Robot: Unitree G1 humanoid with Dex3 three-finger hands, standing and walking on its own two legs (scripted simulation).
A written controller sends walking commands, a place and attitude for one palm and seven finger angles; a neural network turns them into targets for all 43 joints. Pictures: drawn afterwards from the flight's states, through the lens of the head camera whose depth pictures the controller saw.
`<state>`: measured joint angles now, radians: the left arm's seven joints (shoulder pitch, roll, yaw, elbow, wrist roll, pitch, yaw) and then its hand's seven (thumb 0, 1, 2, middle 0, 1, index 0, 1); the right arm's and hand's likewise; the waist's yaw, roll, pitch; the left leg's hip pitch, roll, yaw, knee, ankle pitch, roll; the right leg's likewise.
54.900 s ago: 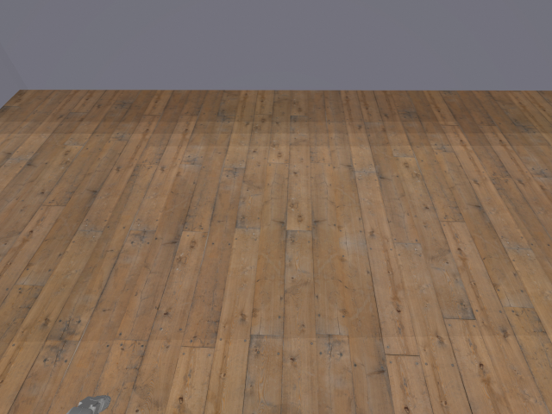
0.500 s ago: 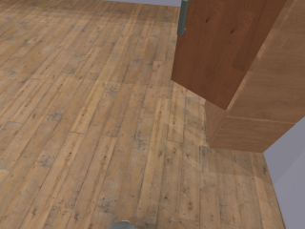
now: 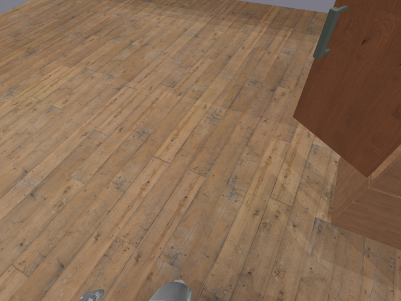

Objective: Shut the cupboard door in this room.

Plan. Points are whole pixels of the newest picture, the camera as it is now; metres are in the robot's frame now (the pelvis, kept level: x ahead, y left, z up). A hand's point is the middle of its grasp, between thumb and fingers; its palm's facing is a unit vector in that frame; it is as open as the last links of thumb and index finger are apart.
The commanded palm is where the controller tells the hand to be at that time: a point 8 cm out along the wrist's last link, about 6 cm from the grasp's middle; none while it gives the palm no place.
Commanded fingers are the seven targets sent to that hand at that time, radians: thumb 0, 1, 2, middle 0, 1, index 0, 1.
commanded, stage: walk to a spot facing it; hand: left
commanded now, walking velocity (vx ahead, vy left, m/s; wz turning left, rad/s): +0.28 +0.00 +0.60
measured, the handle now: (330, 33) +0.87 -0.39 +0.07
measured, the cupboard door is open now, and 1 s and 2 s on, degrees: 55 55 55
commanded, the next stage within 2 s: turn to face it in 0.72 s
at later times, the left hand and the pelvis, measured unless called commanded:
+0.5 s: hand out of the picture +0.09 +0.27 -0.17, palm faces +0.36 -0.90 -0.23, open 7.4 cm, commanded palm none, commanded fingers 0.00 0.90 0.90 -0.20 -0.30 -0.20 -0.30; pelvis +0.14 +0.07 -0.01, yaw +18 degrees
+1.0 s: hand (102, 236) +0.29 +0.28 -0.16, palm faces +0.51 -0.83 -0.23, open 7.2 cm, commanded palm none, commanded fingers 0.00 0.90 0.90 -0.20 -0.30 -0.20 -0.30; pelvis +0.32 +0.09 +0.01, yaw +28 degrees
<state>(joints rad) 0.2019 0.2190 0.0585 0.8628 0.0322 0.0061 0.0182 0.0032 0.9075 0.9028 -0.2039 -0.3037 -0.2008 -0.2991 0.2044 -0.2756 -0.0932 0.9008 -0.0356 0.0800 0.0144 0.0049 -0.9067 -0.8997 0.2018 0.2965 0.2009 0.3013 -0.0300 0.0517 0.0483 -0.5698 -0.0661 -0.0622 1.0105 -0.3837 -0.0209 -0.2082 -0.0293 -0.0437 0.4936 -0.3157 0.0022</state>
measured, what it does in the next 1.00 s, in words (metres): walks ahead, turning left: left foot, then right foot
